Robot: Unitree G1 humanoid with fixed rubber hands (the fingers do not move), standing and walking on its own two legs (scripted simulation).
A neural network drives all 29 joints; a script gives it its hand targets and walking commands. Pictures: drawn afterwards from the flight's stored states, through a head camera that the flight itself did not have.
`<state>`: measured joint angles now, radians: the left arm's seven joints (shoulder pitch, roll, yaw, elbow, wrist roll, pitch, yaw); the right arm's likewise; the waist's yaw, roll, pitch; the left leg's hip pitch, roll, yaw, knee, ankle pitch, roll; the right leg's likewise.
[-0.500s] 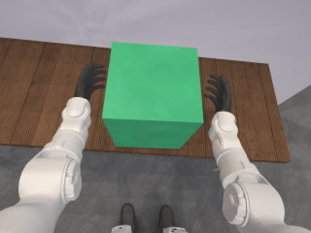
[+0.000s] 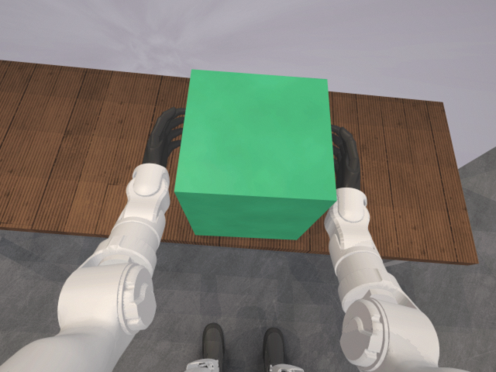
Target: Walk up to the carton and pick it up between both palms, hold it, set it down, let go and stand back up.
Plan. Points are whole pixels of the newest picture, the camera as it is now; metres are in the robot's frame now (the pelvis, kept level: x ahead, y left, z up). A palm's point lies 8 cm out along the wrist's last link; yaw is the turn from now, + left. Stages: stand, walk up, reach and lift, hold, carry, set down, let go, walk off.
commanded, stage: reach and lift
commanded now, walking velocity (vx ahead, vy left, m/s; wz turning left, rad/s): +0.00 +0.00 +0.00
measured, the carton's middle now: (252, 167) +0.46 +0.00 -0.06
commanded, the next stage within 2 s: none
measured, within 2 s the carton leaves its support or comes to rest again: neither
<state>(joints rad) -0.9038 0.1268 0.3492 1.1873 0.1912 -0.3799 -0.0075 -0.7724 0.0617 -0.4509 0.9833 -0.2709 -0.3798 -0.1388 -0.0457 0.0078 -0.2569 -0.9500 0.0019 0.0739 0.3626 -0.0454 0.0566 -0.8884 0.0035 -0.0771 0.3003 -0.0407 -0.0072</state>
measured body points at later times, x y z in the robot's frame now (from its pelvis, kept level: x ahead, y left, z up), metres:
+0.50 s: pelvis +0.01 -0.02 +0.01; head +0.18 +0.00 +0.43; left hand +0.44 +0.16 -0.02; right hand +0.42 -0.14 -0.02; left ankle +0.03 +0.08 -0.72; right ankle +0.02 -0.12 -0.72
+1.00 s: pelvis +0.02 -0.01 +0.01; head +0.18 +0.01 +0.43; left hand +0.44 +0.16 -0.02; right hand +0.42 -0.14 -0.02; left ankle +0.03 +0.08 -0.72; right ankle +0.02 -0.12 -0.72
